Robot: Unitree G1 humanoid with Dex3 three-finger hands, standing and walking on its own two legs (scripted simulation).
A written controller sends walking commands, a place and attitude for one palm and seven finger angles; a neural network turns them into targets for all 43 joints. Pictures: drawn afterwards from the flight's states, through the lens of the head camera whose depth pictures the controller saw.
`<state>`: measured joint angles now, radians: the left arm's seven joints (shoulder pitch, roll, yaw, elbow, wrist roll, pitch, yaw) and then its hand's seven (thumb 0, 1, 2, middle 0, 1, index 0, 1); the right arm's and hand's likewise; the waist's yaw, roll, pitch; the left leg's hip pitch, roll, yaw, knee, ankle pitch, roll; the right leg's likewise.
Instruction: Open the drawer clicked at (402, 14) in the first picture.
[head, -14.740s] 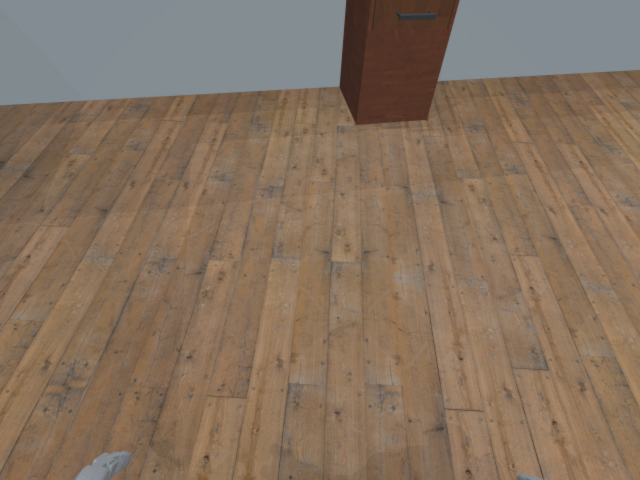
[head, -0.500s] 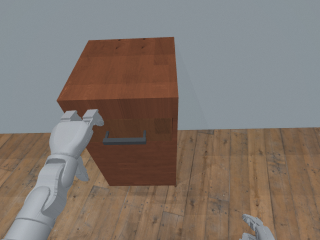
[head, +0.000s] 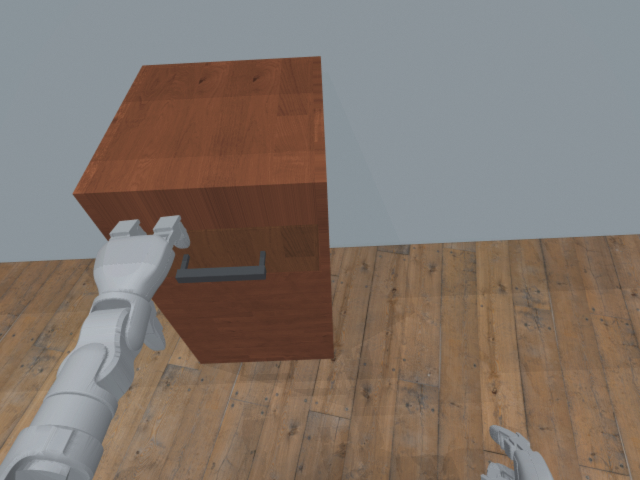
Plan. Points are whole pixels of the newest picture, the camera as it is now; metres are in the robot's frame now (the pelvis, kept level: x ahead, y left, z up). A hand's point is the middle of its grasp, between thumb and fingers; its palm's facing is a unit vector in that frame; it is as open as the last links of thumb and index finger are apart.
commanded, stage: move the hooked fingers above the handle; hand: left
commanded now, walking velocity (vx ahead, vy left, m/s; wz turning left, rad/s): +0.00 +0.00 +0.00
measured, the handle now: (222, 266) +0.51 +0.26 -0.17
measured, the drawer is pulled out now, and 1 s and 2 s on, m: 0.00 0.00 0.00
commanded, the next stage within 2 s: none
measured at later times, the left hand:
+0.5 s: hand (176, 284) +0.39 +0.27 -0.04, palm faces -0.10 -0.03 -0.99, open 13.8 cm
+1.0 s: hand (210, 283) +0.43 +0.25 -0.11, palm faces -0.13 -0.05 -0.99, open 13.8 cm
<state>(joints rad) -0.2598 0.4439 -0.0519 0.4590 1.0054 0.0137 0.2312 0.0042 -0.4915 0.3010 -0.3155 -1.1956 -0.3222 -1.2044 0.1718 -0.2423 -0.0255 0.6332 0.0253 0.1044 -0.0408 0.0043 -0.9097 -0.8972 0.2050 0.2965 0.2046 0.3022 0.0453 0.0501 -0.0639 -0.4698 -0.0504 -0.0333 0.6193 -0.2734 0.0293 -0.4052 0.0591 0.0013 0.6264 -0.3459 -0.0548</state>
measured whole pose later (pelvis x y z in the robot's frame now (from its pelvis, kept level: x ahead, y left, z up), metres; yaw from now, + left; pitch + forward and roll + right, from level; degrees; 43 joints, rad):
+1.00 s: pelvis -0.01 +0.03 -0.06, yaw -2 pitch +24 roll -3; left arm -0.67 0.42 -0.03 1.07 1.10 -0.03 0.44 0.00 -0.49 0.30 -0.32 -1.20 -0.32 -1.20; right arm 0.31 -0.22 -0.05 0.71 -0.04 0.11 0.01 0.00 -0.91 -0.90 0.21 0.30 0.21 0.30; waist -0.09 0.05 -0.19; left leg -1.03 -0.04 -0.02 1.04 -0.43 0.06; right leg -0.94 0.08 -0.01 0.99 -0.47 -0.02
